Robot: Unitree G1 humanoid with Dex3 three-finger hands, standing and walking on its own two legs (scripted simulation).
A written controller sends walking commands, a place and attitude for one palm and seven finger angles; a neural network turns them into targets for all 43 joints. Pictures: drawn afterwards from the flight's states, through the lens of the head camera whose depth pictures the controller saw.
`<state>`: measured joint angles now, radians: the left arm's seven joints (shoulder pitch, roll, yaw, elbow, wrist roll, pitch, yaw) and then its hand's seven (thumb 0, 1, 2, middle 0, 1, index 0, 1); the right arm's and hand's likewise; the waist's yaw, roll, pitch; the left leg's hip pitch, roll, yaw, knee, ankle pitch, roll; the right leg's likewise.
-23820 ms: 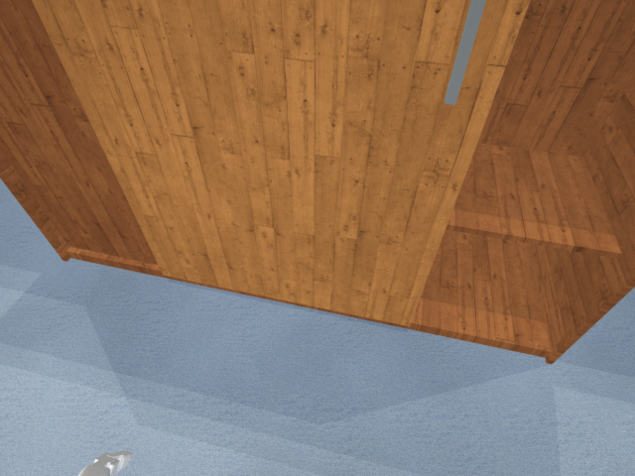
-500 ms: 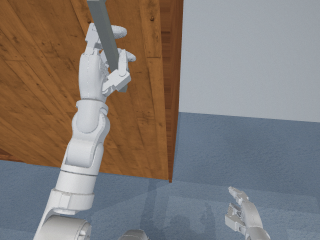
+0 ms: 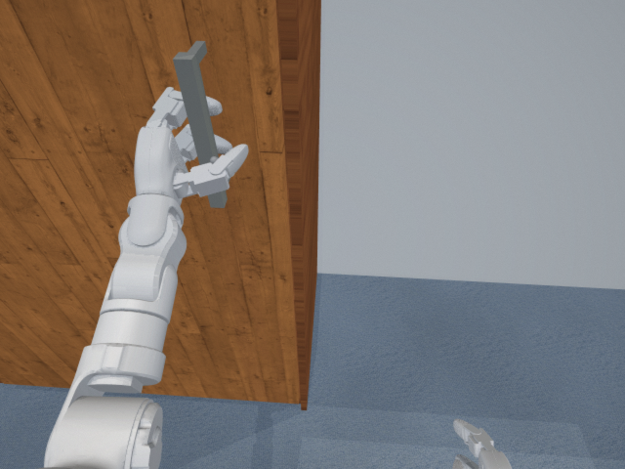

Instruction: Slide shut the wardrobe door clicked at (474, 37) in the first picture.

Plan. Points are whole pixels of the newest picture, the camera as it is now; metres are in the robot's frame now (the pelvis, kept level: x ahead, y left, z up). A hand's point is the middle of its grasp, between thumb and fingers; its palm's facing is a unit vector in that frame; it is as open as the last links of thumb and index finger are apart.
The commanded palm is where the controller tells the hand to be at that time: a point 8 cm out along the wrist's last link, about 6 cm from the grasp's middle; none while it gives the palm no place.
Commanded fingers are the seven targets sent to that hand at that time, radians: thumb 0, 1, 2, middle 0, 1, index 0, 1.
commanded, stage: loosen the grip on the handle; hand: left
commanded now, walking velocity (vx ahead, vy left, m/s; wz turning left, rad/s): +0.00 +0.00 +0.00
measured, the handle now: (209, 131) +0.44 +0.16 +0.24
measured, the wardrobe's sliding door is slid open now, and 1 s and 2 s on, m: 0.00 0.00 0.00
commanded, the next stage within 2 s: slip the hand off the handle in 0.36 s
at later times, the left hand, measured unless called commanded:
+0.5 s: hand (221, 168) +0.40 +0.14 +0.21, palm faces +0.08 -1.00 -0.06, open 14.6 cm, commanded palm +0.37 +0.20 +0.21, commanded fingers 0.00 -0.55 0.20 -0.25 -1.15 -0.25 -1.15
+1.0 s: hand (179, 165) +0.40 +0.19 +0.22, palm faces +0.13 -0.99 -0.06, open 14.7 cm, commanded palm +0.37 +0.25 +0.21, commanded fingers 0.00 -0.55 0.20 -0.25 -1.15 -0.25 -1.15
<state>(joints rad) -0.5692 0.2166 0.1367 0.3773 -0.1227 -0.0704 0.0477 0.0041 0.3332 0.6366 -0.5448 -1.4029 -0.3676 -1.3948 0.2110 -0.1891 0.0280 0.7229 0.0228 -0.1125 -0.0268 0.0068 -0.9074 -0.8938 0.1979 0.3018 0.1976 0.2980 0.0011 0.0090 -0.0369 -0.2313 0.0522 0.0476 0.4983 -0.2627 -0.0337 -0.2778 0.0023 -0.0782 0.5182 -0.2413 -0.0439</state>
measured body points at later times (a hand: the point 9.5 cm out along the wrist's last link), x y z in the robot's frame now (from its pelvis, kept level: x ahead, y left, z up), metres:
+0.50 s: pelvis +0.00 +0.02 +0.00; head +0.01 +0.01 +0.45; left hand +0.39 +0.19 +0.22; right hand +0.11 -0.23 -0.11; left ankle +0.00 +0.14 -0.74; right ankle +0.02 -0.09 -0.74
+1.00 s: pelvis +0.02 +0.03 +0.01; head +0.02 +0.02 +0.46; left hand +0.38 +0.24 +0.22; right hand +0.15 -0.21 -0.10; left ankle +0.00 +0.14 -0.74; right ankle +0.02 -0.09 -0.74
